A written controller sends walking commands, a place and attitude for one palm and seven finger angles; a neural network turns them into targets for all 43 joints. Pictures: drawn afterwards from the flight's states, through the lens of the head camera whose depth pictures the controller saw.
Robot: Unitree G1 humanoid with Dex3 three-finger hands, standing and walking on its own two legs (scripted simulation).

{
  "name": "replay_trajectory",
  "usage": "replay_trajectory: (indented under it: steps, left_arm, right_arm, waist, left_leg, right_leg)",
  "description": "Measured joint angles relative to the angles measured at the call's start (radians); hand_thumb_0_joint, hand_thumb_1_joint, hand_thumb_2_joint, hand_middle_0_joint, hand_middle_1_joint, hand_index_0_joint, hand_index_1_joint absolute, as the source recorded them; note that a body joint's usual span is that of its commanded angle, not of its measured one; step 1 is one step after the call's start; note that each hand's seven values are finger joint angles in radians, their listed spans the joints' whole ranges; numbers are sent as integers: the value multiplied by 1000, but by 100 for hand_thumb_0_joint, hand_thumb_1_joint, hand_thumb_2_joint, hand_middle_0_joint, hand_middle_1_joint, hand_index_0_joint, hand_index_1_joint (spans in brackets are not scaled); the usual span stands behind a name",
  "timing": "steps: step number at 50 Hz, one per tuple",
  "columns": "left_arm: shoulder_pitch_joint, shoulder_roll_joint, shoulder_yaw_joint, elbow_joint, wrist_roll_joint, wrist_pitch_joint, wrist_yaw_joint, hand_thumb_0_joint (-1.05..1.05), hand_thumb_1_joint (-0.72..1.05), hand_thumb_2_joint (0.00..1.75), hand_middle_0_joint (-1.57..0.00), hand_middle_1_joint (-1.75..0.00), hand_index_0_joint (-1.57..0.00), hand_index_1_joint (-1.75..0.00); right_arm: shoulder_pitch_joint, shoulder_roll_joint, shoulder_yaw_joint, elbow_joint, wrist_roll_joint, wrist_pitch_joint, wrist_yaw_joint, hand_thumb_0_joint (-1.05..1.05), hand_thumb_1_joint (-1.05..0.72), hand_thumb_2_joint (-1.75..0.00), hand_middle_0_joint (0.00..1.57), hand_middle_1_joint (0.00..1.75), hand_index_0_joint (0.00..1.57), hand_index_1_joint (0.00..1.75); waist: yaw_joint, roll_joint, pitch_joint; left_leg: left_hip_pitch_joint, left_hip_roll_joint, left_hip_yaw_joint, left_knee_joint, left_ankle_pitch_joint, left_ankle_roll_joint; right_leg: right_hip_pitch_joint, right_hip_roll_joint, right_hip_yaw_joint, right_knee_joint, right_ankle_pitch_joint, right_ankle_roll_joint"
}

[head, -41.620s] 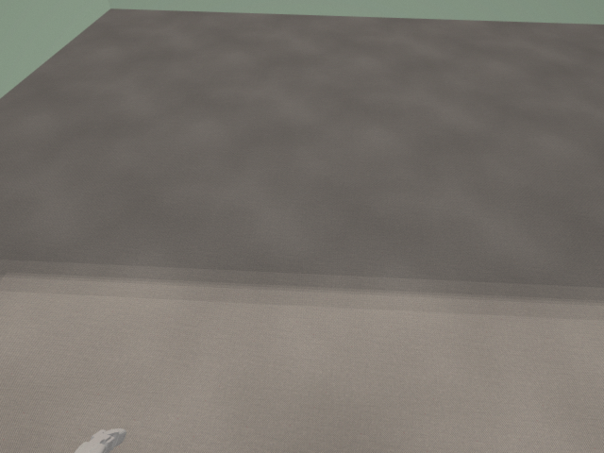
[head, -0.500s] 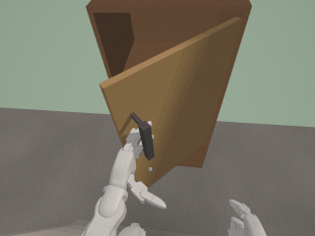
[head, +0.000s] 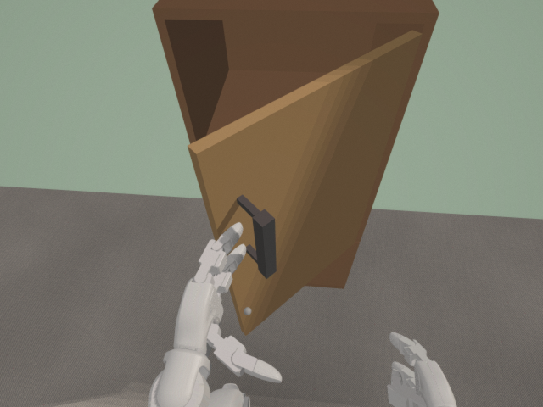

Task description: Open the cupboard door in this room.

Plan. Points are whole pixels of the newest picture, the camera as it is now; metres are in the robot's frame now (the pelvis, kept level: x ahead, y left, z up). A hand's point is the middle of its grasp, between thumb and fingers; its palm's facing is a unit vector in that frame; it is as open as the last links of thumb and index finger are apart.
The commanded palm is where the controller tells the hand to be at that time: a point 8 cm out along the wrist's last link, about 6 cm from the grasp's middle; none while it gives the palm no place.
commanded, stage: slide the hand sideways off the handle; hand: left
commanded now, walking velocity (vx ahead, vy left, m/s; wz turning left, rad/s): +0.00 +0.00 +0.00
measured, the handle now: (256, 238) +0.34 +0.04 +0.08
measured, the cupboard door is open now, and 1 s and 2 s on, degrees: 46 46 46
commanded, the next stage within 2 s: draw the hand back to the body in 0.52 s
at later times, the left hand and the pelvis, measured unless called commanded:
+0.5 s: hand (215, 336) +0.20 +0.08 +0.07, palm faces -0.06 -1.00 -0.02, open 16.3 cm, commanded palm +0.18 +0.14 +0.07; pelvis +0.01 -0.02 -0.01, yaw +1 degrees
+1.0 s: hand (156, 336) +0.19 +0.14 +0.11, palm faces -0.05 -1.00 -0.06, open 16.3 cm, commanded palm +0.17 +0.20 +0.12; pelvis +0.01 -0.01 +0.01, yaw +1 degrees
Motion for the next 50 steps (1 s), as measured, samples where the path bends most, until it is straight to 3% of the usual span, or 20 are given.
replay_trajectory:
  steps: [10,24,33,39,50]
  left_arm:
    - [82,31,32,-79,-5,-16,-53,-1,-50,30,-18,-32,-18,-31]
    - [239,68,126,-173,-65,-45,-136,-1,-49,30,-15,-31,-17,-30]
    - [247,90,166,-179,-117,-66,-205,-1,-50,30,-15,-30,-16,-30]
    - [241,128,198,-232,-125,-28,-211,-1,-49,30,-15,-30,-16,-30]
    - [291,164,308,-261,-213,57,-282,-1,-49,30,-15,-30,-15,-30]
  right_arm:
    - [-12,-1,-3,-21,-1,-11,-3,1,-90,-90,20,30,20,30]
    - [24,-13,-14,-32,6,-26,-21,1,-90,-90,20,30,20,30]
    - [20,-30,-24,-21,14,-51,-41,1,-90,-90,20,30,20,30]
    - [26,-18,-25,-15,25,-43,-54,1,-90,-90,20,30,20,30]
    - [41,-27,1,-3,47,-60,-80,1,-90,-90,20,30,20,30]
  waist:
    - [5,-4,-5]
    - [10,0,-23]
    - [5,10,-22]
    - [9,11,-24]
    - [16,17,-27]
  left_leg:
    - [-28,1,-10,29,-19,-6]
    - [-42,3,-20,43,-31,-21]
    - [-74,4,-38,72,-34,-26]
    - [-36,8,-28,49,-28,-24]
    - [91,4,-29,-53,4,-12]
  right_leg:
    - [-22,2,-9,25,-20,-6]
    - [-35,6,-18,44,-40,-18]
    - [-58,9,-35,66,-46,-23]
    - [-26,12,-24,44,-35,-20]
    - [110,13,-23,-84,15,-5]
